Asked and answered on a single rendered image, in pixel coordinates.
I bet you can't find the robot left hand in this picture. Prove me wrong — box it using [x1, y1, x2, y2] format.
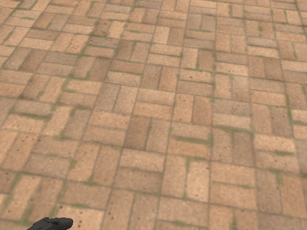
[27, 217, 74, 230]

